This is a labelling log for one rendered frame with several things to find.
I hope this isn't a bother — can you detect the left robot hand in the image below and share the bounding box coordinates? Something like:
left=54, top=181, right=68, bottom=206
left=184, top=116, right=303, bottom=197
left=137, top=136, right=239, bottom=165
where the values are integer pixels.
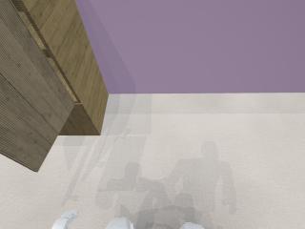
left=51, top=210, right=79, bottom=229

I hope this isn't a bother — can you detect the robot left thigh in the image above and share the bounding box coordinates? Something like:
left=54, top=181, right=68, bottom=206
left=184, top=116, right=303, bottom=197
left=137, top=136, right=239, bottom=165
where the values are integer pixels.
left=105, top=218, right=133, bottom=229

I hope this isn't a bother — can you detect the cupboard door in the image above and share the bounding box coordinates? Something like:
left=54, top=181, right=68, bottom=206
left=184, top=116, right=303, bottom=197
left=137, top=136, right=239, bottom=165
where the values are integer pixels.
left=0, top=0, right=75, bottom=173

